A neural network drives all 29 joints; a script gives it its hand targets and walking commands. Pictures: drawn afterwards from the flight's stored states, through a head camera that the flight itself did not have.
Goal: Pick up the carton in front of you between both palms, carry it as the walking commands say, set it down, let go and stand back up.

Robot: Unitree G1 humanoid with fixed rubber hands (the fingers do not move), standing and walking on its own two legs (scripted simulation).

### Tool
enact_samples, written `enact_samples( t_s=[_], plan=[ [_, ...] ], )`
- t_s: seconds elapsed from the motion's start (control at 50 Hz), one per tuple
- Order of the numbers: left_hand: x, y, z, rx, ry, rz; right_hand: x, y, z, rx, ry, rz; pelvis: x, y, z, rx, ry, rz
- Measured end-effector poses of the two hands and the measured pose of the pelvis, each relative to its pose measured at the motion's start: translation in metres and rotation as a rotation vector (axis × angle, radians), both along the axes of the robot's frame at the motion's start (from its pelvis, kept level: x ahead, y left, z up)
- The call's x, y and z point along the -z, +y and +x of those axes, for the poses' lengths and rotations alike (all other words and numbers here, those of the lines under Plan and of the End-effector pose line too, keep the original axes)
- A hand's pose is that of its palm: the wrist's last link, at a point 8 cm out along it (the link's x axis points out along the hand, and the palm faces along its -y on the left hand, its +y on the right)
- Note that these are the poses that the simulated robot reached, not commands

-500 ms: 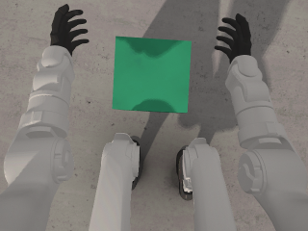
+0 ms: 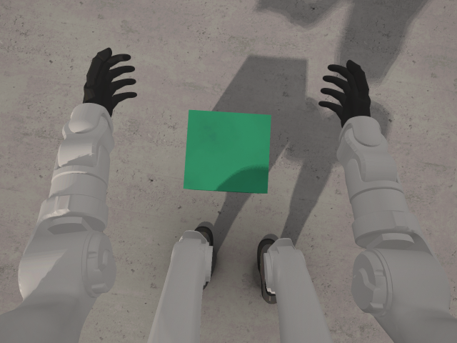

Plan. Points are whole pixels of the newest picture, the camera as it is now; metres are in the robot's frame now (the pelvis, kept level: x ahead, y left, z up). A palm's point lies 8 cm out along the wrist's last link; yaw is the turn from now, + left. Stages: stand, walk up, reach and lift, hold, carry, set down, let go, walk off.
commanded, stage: set down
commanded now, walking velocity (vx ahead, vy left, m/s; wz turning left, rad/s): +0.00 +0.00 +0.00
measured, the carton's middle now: (227, 157) +0.45 +0.04 -0.48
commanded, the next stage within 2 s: let go in 0.02 s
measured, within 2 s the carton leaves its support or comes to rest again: neither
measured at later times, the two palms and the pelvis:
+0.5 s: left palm (42, 164) +0.36 +0.25 +0.02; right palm (436, 176) +0.38 -0.20 +0.02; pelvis +0.07 +0.00 +0.12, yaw +2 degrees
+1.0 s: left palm out of the picture +0.24 +0.22 +0.10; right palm out of the picture +0.26 -0.25 +0.10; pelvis +0.09 -0.02 +0.17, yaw +2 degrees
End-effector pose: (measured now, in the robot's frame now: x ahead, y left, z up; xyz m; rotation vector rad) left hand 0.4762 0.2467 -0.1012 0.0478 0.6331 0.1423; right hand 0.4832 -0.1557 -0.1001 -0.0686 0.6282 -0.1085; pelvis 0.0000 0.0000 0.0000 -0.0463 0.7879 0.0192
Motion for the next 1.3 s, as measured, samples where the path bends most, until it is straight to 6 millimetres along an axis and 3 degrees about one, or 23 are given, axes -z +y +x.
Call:
enact_samples(
  t_s=[0.18, 0.42, 0.54, 0.74, 0.86, 1.06, 1.3],
  plan=[
    [-0.036, 0.003, -0.018, 0.028, 0.051, 0.053, -0.037, -0.003, -0.016, -0.048, 0.041, -0.051, -0.044, 0.002, 0.014, -0.004, -0.038, 0.006],
    [-0.095, 0.007, -0.093, 0.046, 0.137, 0.083, -0.096, -0.034, -0.086, -0.094, 0.136, -0.096, -0.104, 0.002, 0.054, -0.01, -0.206, 0.024],
    [-0.127, -0.001, -0.123, 0.053, 0.139, 0.081, -0.127, -0.048, -0.116, -0.093, 0.136, -0.085, -0.125, -0.001, 0.07, -0.008, -0.302, 0.035],
    [-0.174, -0.018, -0.192, 0.057, 0.157, 0.083, -0.174, -0.075, -0.185, -0.086, 0.153, -0.088, -0.157, -0.011, 0.089, -0.006, -0.529, 0.057],
    [-0.195, -0.023, -0.223, 0.055, 0.158, 0.08, -0.195, -0.088, -0.214, -0.087, 0.154, -0.087, -0.167, -0.017, 0.095, -0.008, -0.679, 0.065],
    [-0.202, -0.028, -0.234, 0.07, 0.171, 0.074, -0.203, -0.09, -0.222, -0.101, 0.162, -0.085, -0.167, -0.02, 0.091, -0.011, -0.838, 0.076],
    [-0.199, -0.019, -0.235, 0.066, 0.181, 0.093, -0.202, -0.084, -0.223, -0.09, 0.184, -0.108, -0.166, -0.012, 0.091, -0.01, -0.873, 0.067]
  ],
)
